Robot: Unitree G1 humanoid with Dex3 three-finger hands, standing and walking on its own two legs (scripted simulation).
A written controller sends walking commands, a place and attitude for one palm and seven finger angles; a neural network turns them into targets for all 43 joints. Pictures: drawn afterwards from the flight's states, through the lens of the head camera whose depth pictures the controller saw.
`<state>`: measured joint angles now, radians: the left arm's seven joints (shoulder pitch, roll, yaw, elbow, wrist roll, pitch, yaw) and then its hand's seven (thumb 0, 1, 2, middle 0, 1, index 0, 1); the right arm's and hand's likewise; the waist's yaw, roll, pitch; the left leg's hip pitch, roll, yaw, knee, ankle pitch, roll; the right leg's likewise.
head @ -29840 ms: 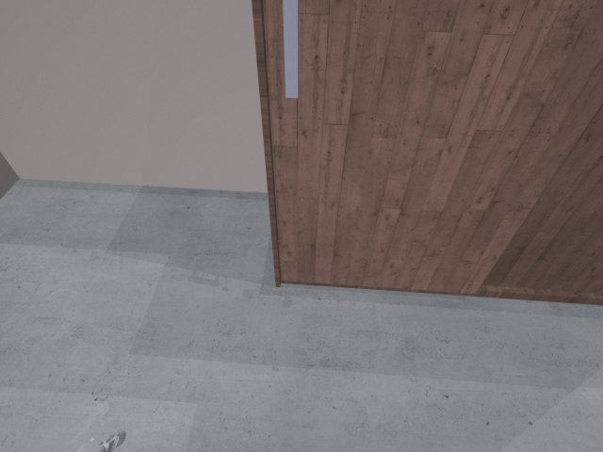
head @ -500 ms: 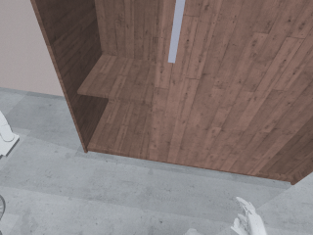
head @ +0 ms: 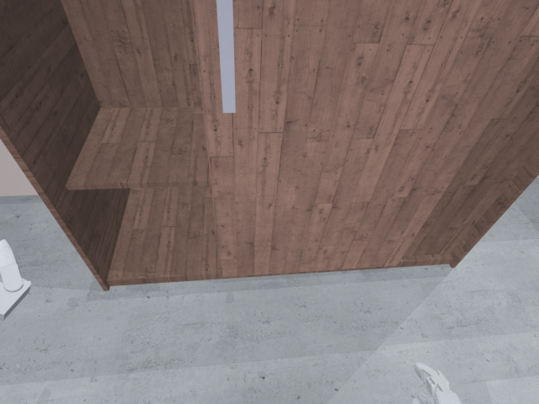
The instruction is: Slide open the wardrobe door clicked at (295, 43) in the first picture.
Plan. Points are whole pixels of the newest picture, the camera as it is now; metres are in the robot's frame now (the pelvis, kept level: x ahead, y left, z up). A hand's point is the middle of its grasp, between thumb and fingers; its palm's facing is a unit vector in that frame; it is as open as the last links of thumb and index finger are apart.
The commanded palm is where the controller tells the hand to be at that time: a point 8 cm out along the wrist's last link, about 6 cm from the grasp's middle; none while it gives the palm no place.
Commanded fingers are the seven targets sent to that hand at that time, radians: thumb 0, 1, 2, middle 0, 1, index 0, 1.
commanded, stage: stop stepping back and stand still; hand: left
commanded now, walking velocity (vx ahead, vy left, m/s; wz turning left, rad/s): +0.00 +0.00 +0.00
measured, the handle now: (226, 37) +0.69 +0.11 +0.23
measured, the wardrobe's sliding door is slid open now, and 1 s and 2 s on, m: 0.45 0.45 0.45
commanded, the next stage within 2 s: let the arm hang, fingers relaxed in 0.16 s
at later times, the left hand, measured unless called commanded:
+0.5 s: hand out of the picture +0.09 +0.20 -0.13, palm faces -0.02 -0.96 -0.29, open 7.4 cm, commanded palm none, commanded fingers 0.00 0.90 0.90 -0.20 -0.30 -0.20 -0.30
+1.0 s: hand out of the picture -0.03 +0.22 -0.16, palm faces -0.01 -0.96 -0.28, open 7.4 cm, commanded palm none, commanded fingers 0.00 0.90 0.90 -0.20 -0.30 -0.20 -0.30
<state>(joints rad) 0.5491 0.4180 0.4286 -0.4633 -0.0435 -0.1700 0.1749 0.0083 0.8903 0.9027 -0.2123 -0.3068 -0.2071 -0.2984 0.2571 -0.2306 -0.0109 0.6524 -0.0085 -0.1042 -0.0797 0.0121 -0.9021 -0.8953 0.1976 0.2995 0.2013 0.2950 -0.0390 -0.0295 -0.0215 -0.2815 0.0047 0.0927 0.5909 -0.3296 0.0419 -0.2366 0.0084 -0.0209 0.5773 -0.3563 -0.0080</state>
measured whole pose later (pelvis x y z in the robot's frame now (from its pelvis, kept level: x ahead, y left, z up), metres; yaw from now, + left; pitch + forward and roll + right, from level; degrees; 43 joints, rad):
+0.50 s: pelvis -0.03 +0.00 +0.00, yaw +2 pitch +0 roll +0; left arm 0.24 0.26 -0.01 0.67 0.03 0.06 0.01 0.00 0.91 0.90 -0.20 -0.30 -0.19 -0.30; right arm 0.14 -0.29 0.00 0.81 -0.03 0.02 0.01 0.01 -0.90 -0.89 0.20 0.30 0.20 0.30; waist -0.03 0.02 -0.01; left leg -0.33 -0.01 0.07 0.60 -0.27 0.04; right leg -0.29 -0.01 -0.05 0.61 -0.33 -0.02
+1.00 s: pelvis -0.04 +0.01 +0.01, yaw +1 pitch +0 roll -1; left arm 0.22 0.25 0.00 1.12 0.02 0.02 0.02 0.00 0.91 0.90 -0.20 -0.30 -0.20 -0.30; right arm 0.23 -0.21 0.00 1.11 -0.03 0.03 -0.01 0.00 -0.90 -0.89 0.20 0.30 0.20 0.29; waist -0.02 0.03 0.05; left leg -0.25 -0.01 0.07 0.42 -0.17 0.05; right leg -0.20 0.00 -0.04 0.40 -0.20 0.00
